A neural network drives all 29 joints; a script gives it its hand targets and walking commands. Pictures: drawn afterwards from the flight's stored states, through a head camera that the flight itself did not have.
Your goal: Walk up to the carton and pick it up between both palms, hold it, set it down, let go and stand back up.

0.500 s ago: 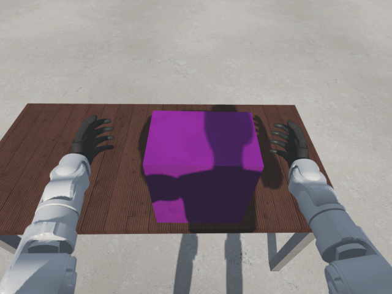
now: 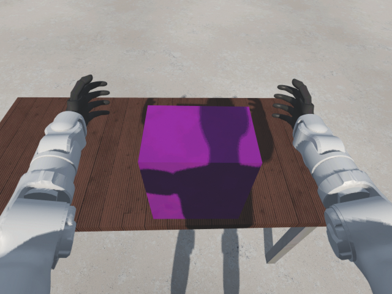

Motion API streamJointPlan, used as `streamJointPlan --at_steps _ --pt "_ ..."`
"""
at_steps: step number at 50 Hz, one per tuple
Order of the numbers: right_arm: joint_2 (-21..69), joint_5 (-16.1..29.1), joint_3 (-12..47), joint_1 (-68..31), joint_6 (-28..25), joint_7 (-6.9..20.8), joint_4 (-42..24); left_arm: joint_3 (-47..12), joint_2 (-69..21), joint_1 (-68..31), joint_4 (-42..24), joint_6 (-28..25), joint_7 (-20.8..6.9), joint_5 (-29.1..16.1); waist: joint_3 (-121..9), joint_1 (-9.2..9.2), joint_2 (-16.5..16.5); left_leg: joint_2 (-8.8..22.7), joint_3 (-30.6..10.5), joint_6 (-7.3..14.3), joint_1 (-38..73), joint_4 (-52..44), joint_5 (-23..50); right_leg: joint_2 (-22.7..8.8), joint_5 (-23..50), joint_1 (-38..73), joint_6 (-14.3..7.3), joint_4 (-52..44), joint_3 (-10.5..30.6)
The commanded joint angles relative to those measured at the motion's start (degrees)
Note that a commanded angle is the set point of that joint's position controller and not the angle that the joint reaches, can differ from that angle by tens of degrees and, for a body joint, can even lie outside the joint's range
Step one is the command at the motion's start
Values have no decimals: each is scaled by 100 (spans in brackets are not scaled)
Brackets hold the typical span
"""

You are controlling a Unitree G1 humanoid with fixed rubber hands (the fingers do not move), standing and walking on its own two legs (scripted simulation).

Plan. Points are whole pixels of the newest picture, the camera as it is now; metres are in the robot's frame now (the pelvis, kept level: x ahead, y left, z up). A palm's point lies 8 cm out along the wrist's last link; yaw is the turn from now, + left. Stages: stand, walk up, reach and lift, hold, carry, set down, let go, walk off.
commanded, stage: reach and lift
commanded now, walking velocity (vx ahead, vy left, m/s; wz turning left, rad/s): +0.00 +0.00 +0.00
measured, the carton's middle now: (197, 167) +0.43 +0.01 -0.04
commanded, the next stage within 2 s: none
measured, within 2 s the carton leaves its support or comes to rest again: neither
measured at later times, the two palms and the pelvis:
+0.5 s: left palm (87, 153) +0.42 +0.26 +0.04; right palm (283, 150) +0.42 -0.19 +0.05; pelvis -0.01 +0.00 -0.02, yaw +1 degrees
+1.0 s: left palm (107, 163) +0.43 +0.23 -0.01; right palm (270, 161) +0.42 -0.18 +0.00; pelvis -0.03 +0.01 -0.05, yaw +0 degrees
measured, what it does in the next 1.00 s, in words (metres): lowers itself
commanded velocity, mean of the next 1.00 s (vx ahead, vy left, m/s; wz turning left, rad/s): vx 0.00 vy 0.00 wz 0.00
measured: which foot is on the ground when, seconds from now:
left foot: down 0.00-1.00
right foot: down 0.00-1.00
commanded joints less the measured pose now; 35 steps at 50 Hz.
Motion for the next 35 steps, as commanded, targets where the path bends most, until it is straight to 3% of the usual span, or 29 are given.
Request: streamJointPlan --at_steps 1,2,3,4,5,6,7,9,11,12,13,14,15,16,17,19,20,21,22,23,24,25,27,29,30,31,33,34,35 --pt "-811 -96 -30 -2346 -332 53 -94 36 679 -2530 336 -504 10 -55 -2700 3 494 -104 137 -117 1456 220 1892 84 1123 243 -121 109 -193" --pt "-845 -18 -41 -2397 -407 60 -496 88 793 -2550 -123 -606 15 -113 -3155 91 381 -100 152 -112 1604 239 1995 109 1437 447 -65 141 -227" --pt "-804 -44 -132 -2288 -433 41 -167 -40 668 -2644 163 -669 -2 -126 -2982 -119 546 -134 208 -141 1516 277 1994 71 1518 370 -86 180 -223" --pt "-658 -132 -3 -1928 -464 47 280 43 624 -2298 565 -774 -44 -59 -2686 -103 423 -163 154 -94 1548 292 2054 46 1580 374 -55 186 -198" --pt "-791 -145 -74 -2052 -623 59 81 -26 682 -2378 446 -925 -71 -42 -2852 -114 496 -142 145 -114 1520 344 2184 62 1645 284 -75 237 -261" --pt "-474 -171 99 -2245 -752 22 -9 54 671 -2496 699 -1027 -79 -33 -2936 -25 293 -185 209 -54 1399 371 2086 13 1798 385 -18 237 -185" --pt "-589 -115 -7 -2260 -888 -11 -368 209 832 -2616 136 -1154 -22 83 -3508 74 480 -205 233 -113 1478 424 2470 26 2460 649 50 353 -141" --pt "-619 -234 109 -1918 -1070 -40 -246 506 889 -2218 498 -1340 5 235 -3680 183 468 -244 234 -123 1216 538 2794 -16 3169 851 134 614 -122" --pt "-530 -363 37 -1668 -1164 3 474 170 510 -2100 1060 -1517 -99 186 -2951 -122 472 -154 218 -131 1253 547 2485 15 2362 393 39 501 -194" --pt "-599 -327 -11 -1959 -1329 -4 49 204 591 -2369 515 -1668 -54 116 -3552 -108 437 -119 172 -172 1381 648 2631 53 2402 252 34 551 -232" --pt "-558 -376 71 -1672 -1375 7 530 239 495 -2200 895 -1720 -17 185 -3155 -53 585 -131 138 -202 1439 684 2750 49 2186 34 60 545 -305" --pt "-577 -231 106 -1911 -1494 35 114 128 601 -2420 592 -1821 -28 70 -3561 53 823 -107 151 -257 1455 823 2949 84 2023 -131 -21 560 -228" --pt "-524 -288 118 -1897 -1571 58 121 78 487 -2217 893 -1864 7 37 -3460 -39 578 -94 106 -257 1388 834 2842 86 2037 -313 60 577 -277" --pt "-551 -391 6 -2054 -1757 31 -131 242 677 -2597 592 -2044 52 77 -3875 -1 614 -131 138 -274 1236 954 2900 89 2322 -172 49 668 -224" --pt "-632 -383 -74 -1963 -1812 41 80 226 755 -2539 839 -2172 76 12 -3970 -169 651 -127 74 -220 1129 1007 2621 73 2165 -377 79 789 -274" --pt "-436 -339 21 -2089 -1873 107 632 17 421 -2643 1308 -2323 67 -107 -3820 -45 618 -91 103 -244 894 1019 2347 61 1593 -622 48 846 -249" --pt "-597 -343 -22 -2267 -1959 125 381 -79 520 -2865 1302 -2388 96 -244 -4047 -130 609 -102 50 -251 716 1071 2240 33 1571 -686 45 915 -244" --pt "-553 -219 219 -2316 -2019 153 443 -178 511 -2725 1575 -2468 97 -357 -4104 -9 639 -92 117 -233 428 1198 2066 57 1387 -769 14 1049 -243" --pt "-570 -213 106 -2227 -2074 124 598 -266 548 -2725 1664 -2554 133 -350 -4264 -60 808 -91 72 -207 474 1223 2060 16 1367 -886 31 1097 -290" --pt "-655 -197 62 -2044 -2129 169 973 -562 317 -2707 1706 -2617 154 -458 -4043 -282 909 -44 -21 -332 758 1330 2338 99 1278 -1297 11 1128 -414" --pt "-683 -182 93 -2179 -2229 214 814 -485 342 -2752 1668 -2668 154 -472 -4268 -112 995 7 3 -356 827 1521 2466 86 1210 -1608 -41 1236 -344" --pt "-601 -166 169 -2226 -2215 235 1052 -642 273 -2844 1896 -2736 103 -550 -4117 -276 950 -28 -6 -329 634 1513 2118 14 973 -1882 -27 1288 -378" --pt "-597 -69 256 -2203 -2383 277 1129 -566 292 -2779 2072 -2844 103 -592 -4339 -167 785 -39 -27 -319 458 1628 2276 72 1263 -1824 1 1440 -392" --pt "-618 -116 290 -1979 -2357 315 1887 -562 247 -2681 2620 -2851 72 -439 -3816 -230 814 33 -76 -285 356 1639 1853 53 705 -2179 -22 1545 -392" --pt "-644 -53 392 -2034 -2455 336 1945 -591 213 -2604 2552 -2941 47 -502 -3956 -82 754 22 -40 -284 262 1678 1870 26 682 -2247 0 1614 -370" --pt "-678 -54 366 -2011 -2527 365 1687 -633 153 -2664 2528 -2966 25 -616 -3978 -165 678 34 -97 -271 196 1729 1797 44 708 -2343 2 1734 -384" --pt "-652 -21 271 -2118 -2719 421 1459 -837 -84 -2806 2168 -3136 88 -634 -4452 -176 955 -23 19 -353 -8 1867 1746 55 496 -2520 -22 1779 -494" --pt "-443 1 283 -2179 -2739 387 1252 -810 95 -2844 1983 -3198 116 -669 -4652 -68 1059 -39 31 -320 -138 1932 1785 5 572 -2528 16 1854 -379" --pt "-417 30 289 -2287 -2809 405 1041 -708 161 -2995 1885 -3277 131 -705 -4921 -97 945 -49 41 -346 -143 2071 1790 -2 612 -2562 57 1973 -437"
